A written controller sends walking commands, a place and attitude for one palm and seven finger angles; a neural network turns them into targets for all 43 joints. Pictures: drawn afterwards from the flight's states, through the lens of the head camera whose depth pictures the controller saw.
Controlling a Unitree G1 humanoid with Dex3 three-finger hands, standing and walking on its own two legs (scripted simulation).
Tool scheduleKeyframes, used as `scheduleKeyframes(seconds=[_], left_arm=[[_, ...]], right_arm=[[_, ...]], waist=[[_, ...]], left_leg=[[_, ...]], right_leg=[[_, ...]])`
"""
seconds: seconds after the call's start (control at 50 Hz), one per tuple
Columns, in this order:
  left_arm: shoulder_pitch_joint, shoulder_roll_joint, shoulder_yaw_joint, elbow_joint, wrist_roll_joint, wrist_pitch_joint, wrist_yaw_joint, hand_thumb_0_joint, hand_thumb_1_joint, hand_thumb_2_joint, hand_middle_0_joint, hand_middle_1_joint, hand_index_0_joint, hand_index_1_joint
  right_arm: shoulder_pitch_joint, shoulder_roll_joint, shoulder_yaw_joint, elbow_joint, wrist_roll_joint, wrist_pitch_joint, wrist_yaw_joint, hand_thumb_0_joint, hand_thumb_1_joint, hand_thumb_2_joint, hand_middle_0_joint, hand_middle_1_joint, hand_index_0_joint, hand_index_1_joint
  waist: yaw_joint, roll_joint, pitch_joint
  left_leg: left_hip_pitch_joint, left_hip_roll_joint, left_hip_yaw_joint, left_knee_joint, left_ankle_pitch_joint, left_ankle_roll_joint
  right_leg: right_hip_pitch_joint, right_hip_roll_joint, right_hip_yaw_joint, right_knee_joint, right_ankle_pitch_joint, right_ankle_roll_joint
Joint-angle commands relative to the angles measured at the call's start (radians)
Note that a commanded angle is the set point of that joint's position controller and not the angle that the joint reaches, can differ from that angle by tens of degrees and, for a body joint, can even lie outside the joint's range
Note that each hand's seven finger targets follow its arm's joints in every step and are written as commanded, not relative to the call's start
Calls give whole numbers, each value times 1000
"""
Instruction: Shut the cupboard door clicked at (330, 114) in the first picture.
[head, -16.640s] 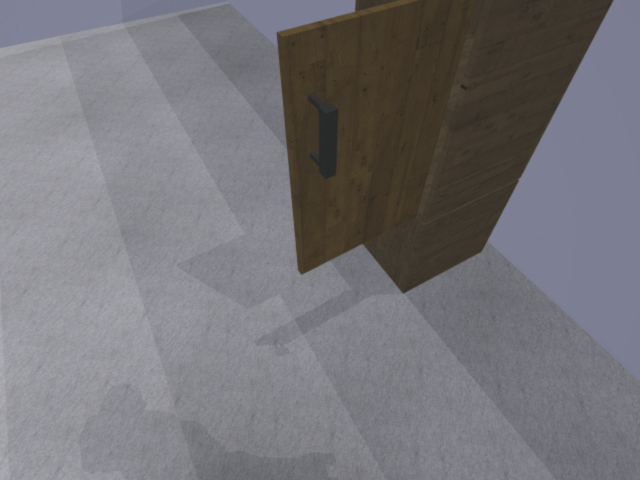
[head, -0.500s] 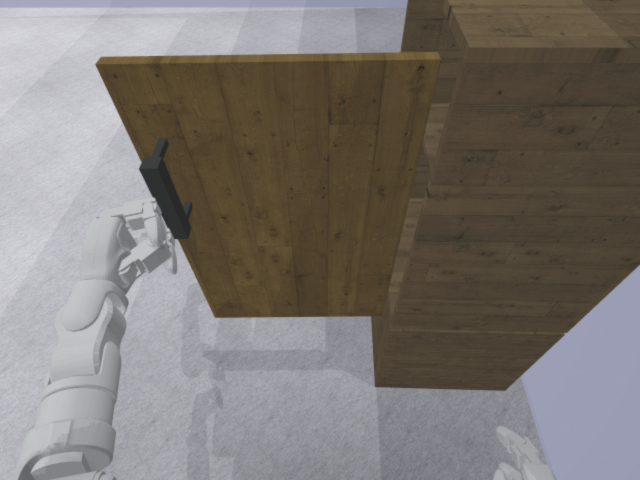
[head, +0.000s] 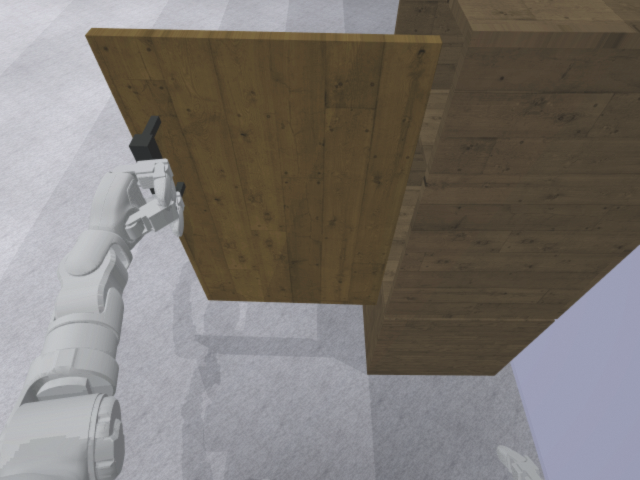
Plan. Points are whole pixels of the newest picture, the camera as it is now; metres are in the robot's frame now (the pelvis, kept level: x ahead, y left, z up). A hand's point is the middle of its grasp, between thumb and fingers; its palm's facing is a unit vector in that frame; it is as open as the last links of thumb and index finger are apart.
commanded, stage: push the door shut along its arc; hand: left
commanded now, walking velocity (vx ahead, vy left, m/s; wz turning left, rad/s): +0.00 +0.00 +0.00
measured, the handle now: (163, 169) +0.49 +0.22 +0.11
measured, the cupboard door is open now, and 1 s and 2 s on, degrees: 89 74 64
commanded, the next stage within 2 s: pull the fist back off the door in 1.40 s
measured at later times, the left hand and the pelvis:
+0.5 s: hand (198, 175) +0.48 +0.17 +0.11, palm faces -0.22 -0.98 +0.00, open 3.1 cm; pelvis -0.01 +0.01 -0.01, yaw -1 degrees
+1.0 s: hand (240, 145) +0.53 +0.12 +0.12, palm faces -0.34 -0.94 +0.02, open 3.1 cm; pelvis +0.00 +0.01 -0.02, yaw -2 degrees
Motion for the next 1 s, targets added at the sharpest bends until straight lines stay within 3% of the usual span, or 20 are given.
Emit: scheduleKeyframes(seconds=[0.0, 0.04, 0.08, 0.12, 0.14, 0.18, 0.24, 0.26, 0.32, 0.34, 0.4, 0.5, 0.54, 0.6, 0.64, 0.74, 0.76, 0.82, 0.86, 0.98], left_arm=[[-552, 244, 35, -107, -13, -74, -37, 0, 900, 900, -1300, -1500, -1300, -1500], [-576, 263, 38, -52, -11, -82, -55, 0, 900, 900, -1300, -1500, -1300, -1500], [-625, 246, 12, -55, -8, -95, -73, 0, 900, 900, -1300, -1500, -1300, -1500], [-626, 239, 9, -21, -12, -101, -88, 0, 900, 900, -1300, -1500, -1300, -1500], [-627, 260, 25, -3, -15, -104, -92, 0, 900, 900, -1300, -1500, -1300, -1500], [-672, 244, 5, 9, -20, -109, -105, 0, 900, 900, -1300, -1500, -1300, -1500], [-742, 300, 31, 66, -6, -115, -102, 0, 900, 900, -1300, -1500, -1300, -1500], [-787, 301, 20, 67, 2, -118, -99, 0, 900, 900, -1300, -1500, -1300, -1500], [-806, 300, 12, 103, 17, -121, -100, 0, 900, 900, -1300, -1500, -1300, -1500], [-816, 329, 35, 105, 17, -128, -102, 0, 900, 900, -1300, -1500, -1300, -1500], [-835, 303, 9, 100, 18, -131, -125, 0, 900, 900, -1300, -1500, -1300, -1500], [-884, 366, 52, 182, 14, -109, -145, 0, 900, 900, -1300, -1500, -1300, -1500], [-919, 399, 69, 171, 20, -116, -143, 0, 900, 900, -1300, -1500, -1300, -1500], [-925, 385, 54, 153, 33, -124, -148, 0, 900, 900, -1300, -1500, -1300, -1500], [-916, 401, 73, 171, 26, -125, -152, 0, 900, 900, -1300, -1500, -1300, -1500], [-969, 362, 32, 212, 30, -106, -162, 0, 900, 900, -1300, -1500, -1300, -1500], [-990, 396, 54, 212, 37, -103, -161, 0, 900, 900, -1300, -1500, -1300, -1500], [-1012, 387, 40, 228, 47, -95, -163, 0, 900, 900, -1300, -1500, -1300, -1500], [-1023, 423, 69, 246, 53, -94, -158, 0, 900, 900, -1300, -1500, -1300, -1500], [-1073, 447, 65, 295, 82, -81, -156, 0, 900, 900, -1300, -1500, -1300, -1500]], right_arm=[[31, -148, -54, -94, 2, -34, -11, 0, -900, -900, 200, 300, 200, 300], [52, -156, -56, -87, -2, -27, -11, 0, -900, -900, 200, 300, 200, 300], [58, -156, -60, -85, 1, -28, -8, 0, -900, -900, 200, 300, 200, 300], [72, -160, -62, -80, -2, -29, -3, 0, -900, -900, 200, 300, 200, 300], [86, -167, -65, -75, -5, -25, -3, 0, -900, -900, 200, 300, 200, 300], [89, -167, -65, -73, -2, -21, -2, 0, -900, -900, 200, 300, 200, 300], [106, -177, -64, -57, -4, -12, -4, 0, -900, -900, 200, 300, 200, 300], [110, -176, -64, -54, -2, -13, -3, 0, -900, -900, 200, 300, 200, 300], [126, -178, -67, -46, -5, -13, 2, 0, -900, -900, 200, 300, 200, 300], [137, -183, -69, -40, -9, -12, 1, 0, -900, -900, 200, 300, 200, 300], [148, -181, -71, -40, -10, -11, 7, 0, -900, -900, 200, 300, 200, 300], [170, -192, -68, -31, -10, -1, 5, 0, -900, -900, 200, 300, 200, 300], [178, -193, -67, -31, -13, 1, 4, 0, -900, -900, 200, 300, 200, 300], [185, -187, -69, -33, -18, 1, 12, 0, -900, -900, 200, 300, 200, 300], [197, -192, -70, -33, -20, 4, 11, 0, -900, -900, 200, 300, 200, 300], [209, -195, -69, -25, -21, 11, 11, 0, -900, -900, 200, 300, 200, 300], [208, -199, -71, -22, -22, 12, 11, 0, -900, -900, 200, 300, 200, 300], [217, -196, -71, -22, -22, 15, 11, 0, -900, -900, 200, 300, 200, 300], [228, -198, -69, -18, -28, 16, 10, 0, -900, -900, 200, 300, 200, 300], [246, -200, -68, -20, -33, 25, 11, 0, -900, -900, 200, 300, 200, 300]], waist=[[-51, 3, -294], [-54, -13, -321], [-61, 58, -367], [-60, 72, -383], [-66, 25, -394], [-81, 10, -388], [-96, 9, -349], [-110, 18, -346], [-115, 61, -373], [-112, 57, -400], [-114, 100, -461], [-137, 27, -414], [-132, 71, -444], [-130, 132, -485], [-132, 90, -495], [-162, 84, -451], [-160, 83, -455], [-170, 86, -471], [-166, 88, -487], [-187, 87, -501]], left_leg=[[131, -5, 19, -75, 205, 25], [121, -5, 15, -65, 201, 27], [164, -1, 6, -56, 221, 21], [178, 1, 1, -45, 241, 17], [169, 3, -2, -37, 248, 22], [150, 4, 2, -33, 237, 25], [104, 6, -3, -26, 204, 28], [99, 8, -5, -25, 195, 29], [117, 10, -9, -13, 193, 25], [122, 9, -13, -5, 215, 26], [170, 14, -21, 9, 275, 19], [90, 16, -13, 20, 242, 30], [98, 10, -11, 30, 270, 29], [157, 18, -24, 44, 324, 19], [148, 18, -24, 49, 336, 23], [131, 17, -21, 55, 320, 28], [122, 20, -22, 57, 303, 26], [115, 19, -20, 68, 317, 28], [118, 20, -23, 76, 346, 27], [69, 17, -13, 100, 338, 33]], right_leg=[[47, 17, -19, -80, 266, -35], [45, 19, -21, -73, 253, -35], [11, 20, -26, -58, 257, -40], [-10, 23, -29, -51, 262, -42], [-1, 26, -31, -48, 271, -41], [-15, 28, -29, -46, 271, -36], [-49, 30, -27, -42, 234, -36], [-66, 29, -26, -42, 225, -33], [-100, 31, -26, -35, 204, -35], [-90, 32, -27, -27, 220, -37], [-108, 35, -33, -12, 252, -40], [-109, 40, -29, -15, 253, -34], [-106, 40, -29, -1, 269, -37], [-144, 42, -34, 9, 283, -40], [-129, 47, -38, 13, 295, -40], [-179, 52, -43, 9, 277, -37], [-177, 50, -39, 9, 270, -35], [-179, 48, -34, 15, 288, -35], [-180, 49, -37, 26, 302, -34], [-183, 51, -30, 38, 318, -31]])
